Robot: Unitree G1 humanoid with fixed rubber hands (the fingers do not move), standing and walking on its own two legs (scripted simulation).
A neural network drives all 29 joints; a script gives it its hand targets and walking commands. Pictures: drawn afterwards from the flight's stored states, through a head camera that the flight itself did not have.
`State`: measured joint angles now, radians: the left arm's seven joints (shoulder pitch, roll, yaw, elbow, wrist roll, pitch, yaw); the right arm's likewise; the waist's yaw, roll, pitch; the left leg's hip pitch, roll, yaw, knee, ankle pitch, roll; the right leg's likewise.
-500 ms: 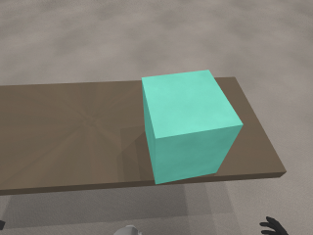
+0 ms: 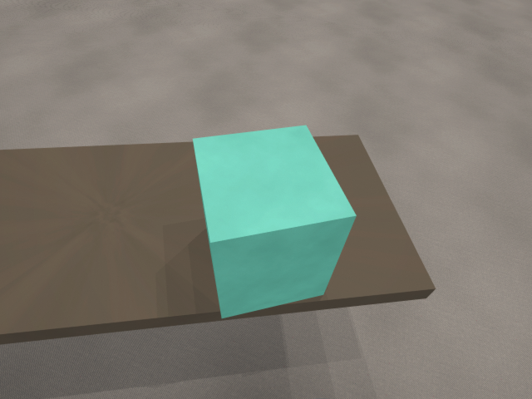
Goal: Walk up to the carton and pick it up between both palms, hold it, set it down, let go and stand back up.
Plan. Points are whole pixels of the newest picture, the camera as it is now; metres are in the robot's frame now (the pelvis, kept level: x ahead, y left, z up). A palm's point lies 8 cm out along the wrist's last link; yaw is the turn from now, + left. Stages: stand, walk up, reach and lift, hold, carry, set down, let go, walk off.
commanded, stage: walk up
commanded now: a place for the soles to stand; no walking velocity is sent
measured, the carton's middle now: (263, 223) +0.41 +0.01 +0.00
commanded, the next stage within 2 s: none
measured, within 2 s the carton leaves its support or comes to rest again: neither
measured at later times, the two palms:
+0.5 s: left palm out of the picture +0.05 +0.32 -0.12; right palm out of the picture +0.02 -0.34 -0.12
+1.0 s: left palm out of the picture +0.06 +0.30 -0.12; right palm out of the picture +0.12 -0.27 -0.11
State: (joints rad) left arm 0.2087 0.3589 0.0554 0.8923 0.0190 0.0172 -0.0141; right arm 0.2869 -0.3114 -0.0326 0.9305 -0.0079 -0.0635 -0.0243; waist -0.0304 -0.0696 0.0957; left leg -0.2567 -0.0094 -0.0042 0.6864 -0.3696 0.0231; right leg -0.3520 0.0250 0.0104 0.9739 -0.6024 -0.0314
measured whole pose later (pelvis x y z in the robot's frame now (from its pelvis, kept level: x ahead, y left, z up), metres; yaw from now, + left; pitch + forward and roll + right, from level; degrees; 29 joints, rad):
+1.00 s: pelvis -0.01 +0.00 +0.00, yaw +4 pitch -2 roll +0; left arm 0.11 0.36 0.01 1.04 0.00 -0.05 0.01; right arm 0.09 -0.31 -0.01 1.00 0.00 -0.01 0.01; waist 0.01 -0.01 0.09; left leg -0.25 -0.02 -0.01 0.69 -0.39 0.02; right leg -0.33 -0.03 0.00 0.68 -0.30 0.02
